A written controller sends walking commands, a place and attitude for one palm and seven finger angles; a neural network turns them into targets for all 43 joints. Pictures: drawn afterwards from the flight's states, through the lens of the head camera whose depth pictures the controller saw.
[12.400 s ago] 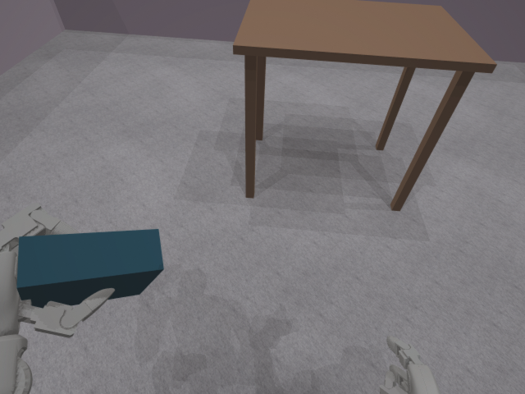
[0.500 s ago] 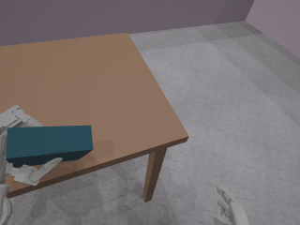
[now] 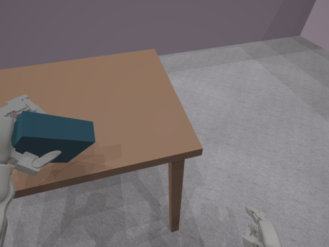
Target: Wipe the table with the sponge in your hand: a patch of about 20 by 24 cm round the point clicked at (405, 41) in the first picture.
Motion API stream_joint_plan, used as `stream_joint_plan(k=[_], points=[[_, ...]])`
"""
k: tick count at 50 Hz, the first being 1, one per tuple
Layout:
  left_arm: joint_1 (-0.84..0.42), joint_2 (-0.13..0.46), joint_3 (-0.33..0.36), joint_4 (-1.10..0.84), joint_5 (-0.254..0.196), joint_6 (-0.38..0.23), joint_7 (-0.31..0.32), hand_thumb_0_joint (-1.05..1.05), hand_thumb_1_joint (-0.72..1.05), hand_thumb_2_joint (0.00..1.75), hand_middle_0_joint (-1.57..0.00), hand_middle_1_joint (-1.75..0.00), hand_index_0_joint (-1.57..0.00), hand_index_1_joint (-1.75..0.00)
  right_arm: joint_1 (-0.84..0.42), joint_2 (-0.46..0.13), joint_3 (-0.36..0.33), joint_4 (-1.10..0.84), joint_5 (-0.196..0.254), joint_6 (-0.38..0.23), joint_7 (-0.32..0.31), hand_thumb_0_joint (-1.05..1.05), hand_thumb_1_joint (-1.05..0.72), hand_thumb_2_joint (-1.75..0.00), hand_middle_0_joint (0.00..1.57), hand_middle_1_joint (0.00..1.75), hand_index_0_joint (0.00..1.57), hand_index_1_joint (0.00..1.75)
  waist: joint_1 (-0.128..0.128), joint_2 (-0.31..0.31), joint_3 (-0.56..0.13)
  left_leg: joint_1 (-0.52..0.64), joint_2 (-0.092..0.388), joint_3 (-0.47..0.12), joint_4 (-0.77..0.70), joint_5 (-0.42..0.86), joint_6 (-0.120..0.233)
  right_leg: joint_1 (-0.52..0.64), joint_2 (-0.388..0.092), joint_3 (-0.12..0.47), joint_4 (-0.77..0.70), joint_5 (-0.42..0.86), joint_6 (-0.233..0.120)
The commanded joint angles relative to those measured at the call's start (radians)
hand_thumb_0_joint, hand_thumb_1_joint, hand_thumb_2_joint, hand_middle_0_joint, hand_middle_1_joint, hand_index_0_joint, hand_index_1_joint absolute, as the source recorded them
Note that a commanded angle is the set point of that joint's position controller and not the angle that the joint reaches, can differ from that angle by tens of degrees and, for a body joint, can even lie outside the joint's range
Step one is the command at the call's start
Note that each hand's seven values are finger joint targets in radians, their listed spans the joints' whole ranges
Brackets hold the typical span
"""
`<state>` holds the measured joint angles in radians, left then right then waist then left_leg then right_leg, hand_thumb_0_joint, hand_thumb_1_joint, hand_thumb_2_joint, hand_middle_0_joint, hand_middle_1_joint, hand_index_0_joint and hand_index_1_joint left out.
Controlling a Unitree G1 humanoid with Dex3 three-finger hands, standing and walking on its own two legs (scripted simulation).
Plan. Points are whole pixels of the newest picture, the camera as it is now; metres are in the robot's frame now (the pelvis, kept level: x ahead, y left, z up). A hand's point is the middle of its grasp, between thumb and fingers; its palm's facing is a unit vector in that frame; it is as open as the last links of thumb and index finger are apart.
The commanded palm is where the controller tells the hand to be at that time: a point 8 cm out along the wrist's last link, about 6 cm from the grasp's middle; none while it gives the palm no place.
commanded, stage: turn the palm down, sponge in hand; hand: left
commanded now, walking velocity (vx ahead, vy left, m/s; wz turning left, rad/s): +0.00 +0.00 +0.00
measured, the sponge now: (60, 142) +0.26 +0.26 +0.16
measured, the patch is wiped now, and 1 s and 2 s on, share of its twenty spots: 0.00 0.00 0.00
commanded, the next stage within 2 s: move the sponge above the wiping area in 1.70 s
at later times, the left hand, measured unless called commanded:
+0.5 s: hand (38, 130) +0.26 +0.29 +0.19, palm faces +0.28 -0.37 -0.89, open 9.2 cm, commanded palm +0.22 +0.30 +0.25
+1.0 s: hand (30, 129) +0.26 +0.30 +0.20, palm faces +0.18 -0.19 -0.96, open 9.2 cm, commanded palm +0.21 +0.32 +0.28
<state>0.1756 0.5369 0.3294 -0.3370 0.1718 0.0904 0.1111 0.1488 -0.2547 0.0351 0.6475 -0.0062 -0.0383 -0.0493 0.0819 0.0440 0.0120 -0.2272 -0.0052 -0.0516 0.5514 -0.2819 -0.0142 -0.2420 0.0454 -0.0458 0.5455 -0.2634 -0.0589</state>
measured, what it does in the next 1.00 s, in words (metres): stands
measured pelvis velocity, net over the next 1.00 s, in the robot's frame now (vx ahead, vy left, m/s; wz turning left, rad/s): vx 0.01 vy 0.04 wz -0.02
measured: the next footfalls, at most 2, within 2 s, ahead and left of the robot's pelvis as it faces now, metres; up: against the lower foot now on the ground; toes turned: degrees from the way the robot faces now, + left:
none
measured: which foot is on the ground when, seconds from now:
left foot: down 0.00-1.00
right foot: down 0.00-1.00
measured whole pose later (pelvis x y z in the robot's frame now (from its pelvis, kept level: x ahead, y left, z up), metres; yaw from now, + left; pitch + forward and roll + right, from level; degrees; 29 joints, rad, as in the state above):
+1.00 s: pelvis +0.01 +0.04 +0.01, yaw -1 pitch -3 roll +0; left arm 0.09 0.67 0.06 -0.52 0.63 0.47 -0.14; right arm 0.01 -0.27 0.06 0.61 0.04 0.07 -0.09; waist 0.13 0.11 0.02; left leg -0.14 -0.06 0.00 0.40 -0.22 0.05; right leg -0.18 -0.01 0.01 0.43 -0.21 0.00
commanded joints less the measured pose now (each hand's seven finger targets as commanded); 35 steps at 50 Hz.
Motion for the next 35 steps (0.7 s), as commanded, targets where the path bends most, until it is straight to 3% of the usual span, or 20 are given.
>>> stream_joint_plan(k=[1,4,5,6,8,9,10,11,12,14,16,19,22,25,26,29,30,31,32,35], points=[[-0.224,0.232,0.008,-0.104,0.022,0.108,-0.071,0.0,0.1,1.3,-1.2,-1.6,-1.2,-1.6,-0.174,-0.128,-0.042,-0.178,0.036,-0.033,-0.036,0.0,-0.9,-0.9,0.2,0.3,0.2,0.3,-0.039,0.02,-0.04,-0.052,-0.028,0.096,-0.093,-0.031,0.039,0.037,-0.086,0.137,-0.236,-0.242,0.057],[-0.191,0.308,0.059,-0.167,0.045,0.096,-0.131,0.0,0.1,1.3,-1.2,-1.6,-1.2,-1.6,-0.202,-0.126,-0.05,-0.191,0.033,-0.029,-0.048,0.0,-0.9,-0.9,0.2,0.3,0.2,0.3,-0.02,-0.116,-0.08,-0.072,-0.013,0.074,-0.059,0.009,0.042,0.099,-0.125,0.205,-0.24,-0.218,0.09],[-0.194,0.342,0.093,-0.206,0.048,0.074,-0.137,0.0,0.1,1.3,-1.2,-1.6,-1.2,-1.6,-0.215,-0.118,-0.046,-0.199,0.038,-0.03,-0.048,0.0,-0.9,-0.9,0.2,0.3,0.2,0.3,-0.008,-0.113,-0.104,-0.064,-0.011,0.075,-0.051,0.03,0.042,0.117,-0.128,0.223,-0.233,-0.196,0.089],[-0.198,0.329,0.1,-0.252,0.046,0.037,-0.139,0.0,0.1,1.3,-1.2,-1.6,-1.2,-1.6,-0.212,-0.108,-0.048,-0.201,0.03,-0.032,-0.046,0.0,-0.9,-0.9,0.2,0.3,0.2,0.3,-0.003,-0.131,-0.125,-0.062,-0.013,0.062,-0.046,0.062,0.042,0.13,-0.131,0.211,-0.214,-0.124,0.093],[-0.109,0.363,0.183,-0.282,0.034,-0.021,-0.128,0.0,0.1,1.3,-1.2,-1.6,-1.2,-1.6,-0.183,-0.104,-0.062,-0.193,0.023,-0.031,-0.045,0.0,-0.9,-0.9,0.2,0.3,0.2,0.3,0.018,-0.152,-0.188,-0.051,-0.015,0.054,-0.034,0.134,0.043,0.173,-0.127,0.2,-0.167,0.06,0.104],[-0.073,0.379,0.218,-0.302,0.031,-0.039,-0.116,0.0,0.1,1.3,-1.2,-1.6,-1.2,-1.6,-0.167,-0.104,-0.069,-0.194,0.022,-0.031,-0.043,0.0,-0.9,-0.9,0.2,0.3,0.2,0.3,0.028,-0.144,-0.223,-0.047,-0.018,0.052,-0.029,0.164,0.042,0.191,-0.124,0.196,-0.143,0.147,0.107],[-0.059,0.437,0.275,-0.304,0.04,-0.041,-0.093,0.0,0.1,1.3,-1.2,-1.6,-1.2,-1.6,-0.166,-0.107,-0.072,-0.188,0.027,-0.031,-0.039,0.0,-0.9,-0.9,0.2,0.3,0.2,0.3,0.042,-0.075,-0.226,-0.04,-0.019,0.056,-0.026,0.193,0.037,0.193,-0.117,0.206,-0.129,0.195,0.094],[-0.052,0.372,0.241,-0.33,0.046,-0.045,-0.071,0.0,0.1,1.3,-1.2,-1.6,-1.2,-1.6,-0.152,-0.093,-0.073,-0.189,0.023,-0.031,-0.03,0.0,-0.9,-0.9,0.2,0.3,0.2,0.3,0.037,-0.046,-0.257,-0.034,-0.018,0.058,-0.026,0.237,0.035,0.213,-0.121,0.177,-0.095,0.303,0.093],[0.016,0.384,0.271,-0.306,0.056,-0.035,-0.048,0.0,0.1,1.3,-1.2,-1.6,-1.2,-1.6,-0.117,-0.098,-0.081,-0.183,0.024,-0.027,-0.024,0.0,-0.9,-0.9,0.2,0.3,0.2,0.3,0.042,-0.017,-0.25,-0.026,-0.019,0.064,-0.031,0.266,0.033,0.206,-0.108,0.161,-0.076,0.377,0.088],[0.063,0.361,0.252,-0.304,0.072,0.015,-0.02,0.0,0.1,1.3,-1.2,-1.6,-1.2,-1.6,-0.098,-0.116,-0.092,-0.185,0.034,-0.012,-0.017,0.0,-0.9,-0.9,0.2,0.3,0.2,0.3,0.033,0.032,-0.241,-0.011,-0.02,0.081,-0.036,0.32,0.035,0.188,-0.093,0.125,-0.057,0.46,0.079],[0.05,0.323,0.194,-0.29,0.098,0.091,-0.01,0.0,0.1,1.3,-1.2,-1.6,-1.2,-1.6,-0.11,-0.125,-0.089,-0.191,0.044,0.002,-0.015,0.0,-0.9,-0.9,0.2,0.3,0.2,0.3,0.015,0.046,-0.194,-0.013,-0.016,0.095,-0.039,0.342,0.037,0.159,-0.083,0.105,-0.061,0.437,0.07],[0.041,0.35,0.154,-0.306,0.131,0.185,-0.039,0.0,0.1,1.3,-1.2,-1.6,-1.2,-1.6,-0.128,-0.143,-0.085,-0.213,0.052,0.015,-0.029,0.0,-0.9,-0.9,0.2,0.3,0.2,0.3,0.007,0.016,-0.177,0.0,-0.013,0.096,-0.044,0.353,0.05,0.145,-0.073,0.089,-0.064,0.424,0.075],[-0.016,0.343,0.091,-0.364,0.169,0.208,-0.083,0.0,0.1,1.3,-1.2,-1.6,-1.2,-1.6,-0.154,-0.142,-0.072,-0.226,0.054,0.008,-0.045,0.0,-0.9,-0.9,0.2,0.3,0.2,0.3,-0.004,-0.027,-0.188,0.04,-0.014,0.089,-0.05,0.377,0.064,0.127,-0.057,0.074,-0.067,0.415,0.075],[-0.052,0.386,0.1,-0.476,0.213,0.192,-0.107,0.0,0.1,1.3,-1.2,-1.6,-1.2,-1.6,-0.207,-0.136,-0.06,-0.249,0.052,-0.002,-0.055,0.0,-0.9,-0.9,0.2,0.3,0.2,0.3,0.012,-0.015,-0.247,0.094,-0.014,0.077,-0.052,0.431,0.069,0.131,-0.039,0.073,-0.06,0.424,0.066],[-0.063,0.361,0.083,-0.495,0.231,0.176,-0.103,0.0,0.1,1.3,-1.2,-1.6,-1.2,-1.6,-0.183,-0.121,-0.059,-0.252,0.044,-0.006,-0.057,0.0,-0.9,-0.9,0.2,0.3,0.2,0.3,0.003,-0.033,-0.273,0.102,-0.009,0.073,-0.052,0.463,0.07,0.14,-0.045,0.056,-0.054,0.44,0.067],[-0.03,0.41,0.137,-0.476,0.27,0.177,-0.081,0.0,0.1,1.3,-1.2,-1.6,-1.2,-1.6,-0.162,-0.128,-0.066,-0.237,0.035,0.01,-0.055,0.0,-0.9,-0.9,0.2,0.3,0.2,0.3,0.021,-0.003,-0.279,0.103,-0.005,0.058,-0.076,0.488,0.058,0.151,-0.042,0.052,-0.064,0.412,0.059],[-0.028,0.442,0.182,-0.442,0.279,0.199,-0.068,0.0,0.1,1.3,-1.2,-1.6,-1.2,-1.6,-0.204,-0.126,-0.056,-0.229,0.042,0.011,-0.051,0.0,-0.9,-0.9,0.2,0.3,0.2,0.3,0.04,0.038,-0.246,0.091,-0.008,0.055,-0.082,0.473,0.051,0.147,-0.031,0.069,-0.076,0.39,0.046],[-0.07,0.383,0.132,-0.425,0.288,0.21,-0.057,0.0,0.1,1.3,-1.2,-1.6,-1.2,-1.6,-0.188,-0.109,-0.05,-0.225,0.043,0.016,-0.046,0.0,-0.9,-0.9,0.2,0.3,0.2,0.3,0.022,0.021,-0.241,0.082,-0.002,0.059,-0.088,0.481,0.045,0.159,-0.045,0.049,-0.077,0.386,0.048],[-0.063,0.422,0.163,-0.365,0.297,0.234,-0.046,0.0,0.1,1.3,-1.2,-1.6,-1.2,-1.6,-0.167,-0.12,-0.055,-0.21,0.042,0.027,-0.043,0.0,-0.9,-0.9,0.2,0.3,0.2,0.3,0.03,0.038,-0.21,0.066,0.002,0.053,-0.107,0.474,0.038,0.162,-0.042,0.05,-0.086,0.367,0.043],[-0.113,0.425,0.141,-0.281,0.315,0.327,-0.049,0.0,0.1,1.3,-1.2,-1.6,-1.2,-1.6,-0.254,-0.133,-0.044,-0.202,0.057,0.049,-0.032,0.0,-0.9,-0.9,0.2,0.3,0.2,0.3,0.046,0.092,-0.17,0.042,0.001,0.049,-0.138,0.41,0.019,0.157,-0.033,0.065,-0.113,0.29,0.029]])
